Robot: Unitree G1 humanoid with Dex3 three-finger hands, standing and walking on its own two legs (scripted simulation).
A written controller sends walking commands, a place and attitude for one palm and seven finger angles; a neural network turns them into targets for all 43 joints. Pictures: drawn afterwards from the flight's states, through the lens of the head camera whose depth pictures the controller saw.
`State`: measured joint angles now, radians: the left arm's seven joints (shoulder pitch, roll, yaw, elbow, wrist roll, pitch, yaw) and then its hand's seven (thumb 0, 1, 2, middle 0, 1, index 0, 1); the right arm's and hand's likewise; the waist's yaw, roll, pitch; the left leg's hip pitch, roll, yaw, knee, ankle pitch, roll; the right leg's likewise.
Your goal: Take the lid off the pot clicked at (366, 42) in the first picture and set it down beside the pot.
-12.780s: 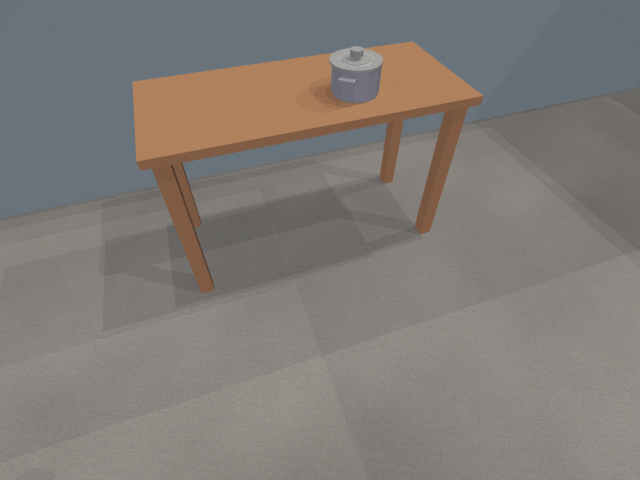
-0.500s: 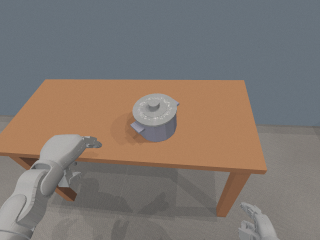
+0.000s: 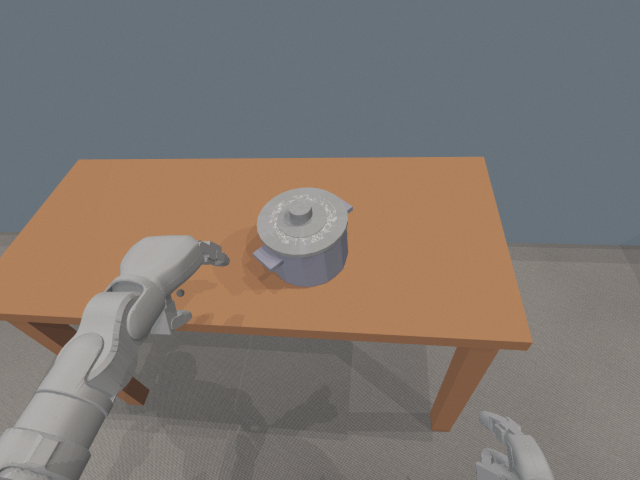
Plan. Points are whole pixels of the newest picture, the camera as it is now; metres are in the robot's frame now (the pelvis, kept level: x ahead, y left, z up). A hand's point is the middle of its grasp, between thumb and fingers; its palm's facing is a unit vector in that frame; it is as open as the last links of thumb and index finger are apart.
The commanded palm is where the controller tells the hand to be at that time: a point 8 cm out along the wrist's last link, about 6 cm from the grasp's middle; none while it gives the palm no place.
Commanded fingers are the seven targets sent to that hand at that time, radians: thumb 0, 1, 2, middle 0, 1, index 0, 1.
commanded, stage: move the open hand above the knob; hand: left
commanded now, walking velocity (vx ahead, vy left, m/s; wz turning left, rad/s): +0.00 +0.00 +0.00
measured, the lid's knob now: (300, 210) +0.54 +0.08 +0.00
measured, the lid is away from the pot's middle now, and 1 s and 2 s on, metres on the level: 0.00 0.00 0.00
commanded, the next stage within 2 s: lower the open fingers around the knob in 1.96 s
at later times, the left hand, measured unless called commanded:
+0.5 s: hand (221, 253) +0.39 +0.17 +0.06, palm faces -0.32 -0.06 -0.94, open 10.1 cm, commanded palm +0.40 +0.17 +0.13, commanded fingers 0.00 -0.25 1.30 -0.81 -0.08 -0.81 -0.08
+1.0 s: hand (268, 213) +0.47 +0.12 +0.06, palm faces -0.34 -0.02 -0.94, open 10.1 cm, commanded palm +0.47 +0.11 +0.13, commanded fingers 0.00 -0.25 1.30 -0.81 -0.08 -0.81 -0.08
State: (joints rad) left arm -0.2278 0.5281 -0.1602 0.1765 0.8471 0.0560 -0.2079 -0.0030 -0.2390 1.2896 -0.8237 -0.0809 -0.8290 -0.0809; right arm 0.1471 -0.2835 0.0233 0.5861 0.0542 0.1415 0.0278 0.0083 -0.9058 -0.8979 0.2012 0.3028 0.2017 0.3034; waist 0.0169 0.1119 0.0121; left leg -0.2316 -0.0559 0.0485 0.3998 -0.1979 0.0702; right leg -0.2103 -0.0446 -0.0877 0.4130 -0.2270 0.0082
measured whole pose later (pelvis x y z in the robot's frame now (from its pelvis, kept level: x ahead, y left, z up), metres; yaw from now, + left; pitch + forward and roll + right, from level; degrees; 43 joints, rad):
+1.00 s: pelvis +0.02 -0.01 -0.01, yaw -1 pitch +8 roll +0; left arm -0.83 0.37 -0.29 0.81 0.88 0.16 -0.18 0.00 -0.24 1.29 -0.82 -0.08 -0.83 -0.08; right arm 0.21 -0.27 0.01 0.67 0.07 0.20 0.00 0.01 -0.91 -0.90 0.20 0.30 0.20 0.30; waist -0.06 0.09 -0.05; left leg -0.37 -0.04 0.07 0.48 -0.25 0.06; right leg -0.37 -0.03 -0.07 0.50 -0.28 -0.01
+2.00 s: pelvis +0.02 -0.02 -0.01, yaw -3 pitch +11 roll +0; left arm -1.04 0.34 -0.27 1.09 0.91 0.19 -0.16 0.00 -0.24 1.29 -0.82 -0.08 -0.83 -0.08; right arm 0.25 -0.27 0.00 0.71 0.06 0.12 -0.04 0.00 -0.91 -0.90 0.20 0.30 0.20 0.30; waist -0.11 0.06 -0.08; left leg -0.44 -0.02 0.09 0.48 -0.25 0.05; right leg -0.43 -0.01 -0.04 0.50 -0.26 -0.01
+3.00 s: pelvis +0.02 -0.01 -0.02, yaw -4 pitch +16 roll +0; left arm -1.06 0.36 -0.25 1.21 0.93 0.18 -0.08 0.00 -0.24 1.29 -0.82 -0.08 -0.83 -0.09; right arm 0.31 -0.27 -0.01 0.75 0.05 0.13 -0.03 0.00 -0.90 -0.90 0.20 0.30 0.20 0.30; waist -0.15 0.06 -0.10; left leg -0.56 0.00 0.10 0.56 -0.28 0.05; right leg -0.55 0.00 -0.03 0.56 -0.28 -0.01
